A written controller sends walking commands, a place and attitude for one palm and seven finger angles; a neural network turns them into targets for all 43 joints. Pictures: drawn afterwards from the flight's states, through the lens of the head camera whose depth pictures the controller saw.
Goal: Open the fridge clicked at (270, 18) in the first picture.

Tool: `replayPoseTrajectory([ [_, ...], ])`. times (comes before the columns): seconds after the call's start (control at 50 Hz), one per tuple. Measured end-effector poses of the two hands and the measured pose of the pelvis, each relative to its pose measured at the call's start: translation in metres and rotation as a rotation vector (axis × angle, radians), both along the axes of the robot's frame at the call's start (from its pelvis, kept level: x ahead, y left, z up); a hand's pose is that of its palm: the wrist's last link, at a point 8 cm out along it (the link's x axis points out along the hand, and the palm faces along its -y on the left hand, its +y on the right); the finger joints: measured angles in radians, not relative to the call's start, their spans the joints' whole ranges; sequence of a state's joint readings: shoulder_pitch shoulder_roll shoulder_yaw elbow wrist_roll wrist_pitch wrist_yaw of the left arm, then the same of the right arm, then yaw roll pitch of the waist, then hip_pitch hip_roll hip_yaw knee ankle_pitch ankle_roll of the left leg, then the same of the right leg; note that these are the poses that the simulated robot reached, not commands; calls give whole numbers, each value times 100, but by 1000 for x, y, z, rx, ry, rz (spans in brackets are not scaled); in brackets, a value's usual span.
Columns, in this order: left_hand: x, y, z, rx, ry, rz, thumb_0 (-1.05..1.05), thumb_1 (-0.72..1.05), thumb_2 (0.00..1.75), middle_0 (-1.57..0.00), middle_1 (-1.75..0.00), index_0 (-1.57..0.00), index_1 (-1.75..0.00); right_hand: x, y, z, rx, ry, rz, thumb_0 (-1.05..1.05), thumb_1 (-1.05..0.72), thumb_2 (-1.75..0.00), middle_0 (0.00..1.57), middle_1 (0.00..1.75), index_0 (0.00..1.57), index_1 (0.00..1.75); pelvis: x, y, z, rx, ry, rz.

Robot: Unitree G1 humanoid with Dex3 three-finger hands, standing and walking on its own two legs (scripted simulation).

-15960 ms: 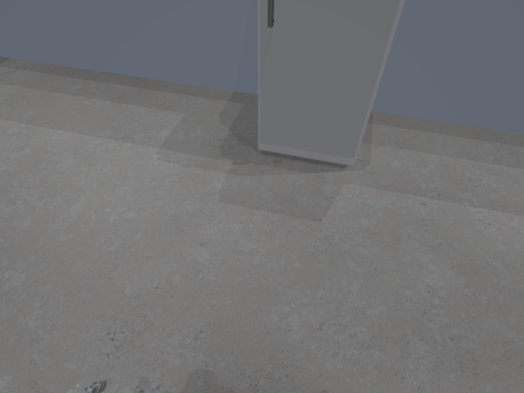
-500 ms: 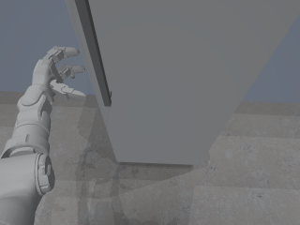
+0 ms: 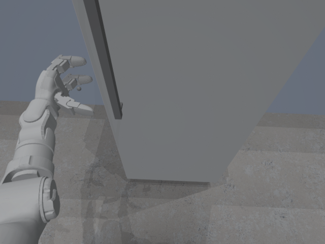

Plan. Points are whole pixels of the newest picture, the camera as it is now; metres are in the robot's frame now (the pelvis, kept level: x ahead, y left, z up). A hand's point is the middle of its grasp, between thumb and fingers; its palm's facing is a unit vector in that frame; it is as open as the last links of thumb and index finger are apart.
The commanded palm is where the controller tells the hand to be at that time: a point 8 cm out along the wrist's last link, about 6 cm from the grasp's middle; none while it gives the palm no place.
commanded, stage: move the hooked fingers beside the handle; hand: left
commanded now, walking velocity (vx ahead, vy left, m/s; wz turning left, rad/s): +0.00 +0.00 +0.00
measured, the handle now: (103, 38) +0.50 +0.13 +0.24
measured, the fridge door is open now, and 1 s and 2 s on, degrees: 0 0 0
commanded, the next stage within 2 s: feel for the door with the fingertips in 0.30 s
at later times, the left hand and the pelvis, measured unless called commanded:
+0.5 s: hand (81, 88) +0.44 +0.19 +0.14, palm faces -0.06 -1.00 -0.01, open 14.0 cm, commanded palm +0.42 +0.23 +0.14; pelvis -0.01 +0.00 +0.00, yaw +1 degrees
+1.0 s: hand (101, 85) +0.45 +0.14 +0.15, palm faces -0.04 -1.00 -0.02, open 14.0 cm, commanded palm +0.43 +0.21 +0.14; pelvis -0.01 -0.01 +0.00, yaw +0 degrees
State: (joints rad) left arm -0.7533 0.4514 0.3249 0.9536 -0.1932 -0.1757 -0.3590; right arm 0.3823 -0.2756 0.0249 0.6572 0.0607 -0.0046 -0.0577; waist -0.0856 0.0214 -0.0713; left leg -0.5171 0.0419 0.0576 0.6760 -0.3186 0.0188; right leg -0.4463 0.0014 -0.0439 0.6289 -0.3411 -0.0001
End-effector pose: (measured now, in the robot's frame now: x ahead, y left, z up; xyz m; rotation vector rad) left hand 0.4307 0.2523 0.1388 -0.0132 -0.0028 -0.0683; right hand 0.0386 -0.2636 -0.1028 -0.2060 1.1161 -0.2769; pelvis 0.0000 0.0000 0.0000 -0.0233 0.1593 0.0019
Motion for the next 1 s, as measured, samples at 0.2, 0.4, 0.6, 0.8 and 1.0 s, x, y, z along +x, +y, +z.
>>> replayPoseTrajectory([
  [0.2,-4,-10,3,5,-7,14,-1,-50,30,-30,-120,-30,-120,38,8,4,14,-112,61,1,-90,-90,20,30,21,30,-5,1,-1,2,-13,9],
  [0.4,-6,-4,3,18,2,29,-1,-50,30,-30,-120,-30,-120,19,3,1,5,-72,50,1,-90,-90,20,30,21,30,-10,-2,-2,2,-13,11],
  [0.6,-3,-27,3,11,-6,-15,-1,-50,30,-30,-120,-30,-120,-12,-4,-5,-1,11,20,1,-90,-90,20,30,21,30,-12,-3,-2,3,-13,14],
  [0.8,4,-59,-1,12,-4,0,-1,-50,30,-30,-120,-30,-120,-13,-1,-6,28,-27,-1,1,-90,-90,20,30,21,30,-13,-7,-2,10,-16,-5],
  [1.0,5,-54,7,31,-10,24,-1,-50,30,-30,-120,-30,-120,-6,-4,-7,36,-36,6,1,-90,-90,20,30,21,30,-12,-12,-1,12,-19,-1],
])
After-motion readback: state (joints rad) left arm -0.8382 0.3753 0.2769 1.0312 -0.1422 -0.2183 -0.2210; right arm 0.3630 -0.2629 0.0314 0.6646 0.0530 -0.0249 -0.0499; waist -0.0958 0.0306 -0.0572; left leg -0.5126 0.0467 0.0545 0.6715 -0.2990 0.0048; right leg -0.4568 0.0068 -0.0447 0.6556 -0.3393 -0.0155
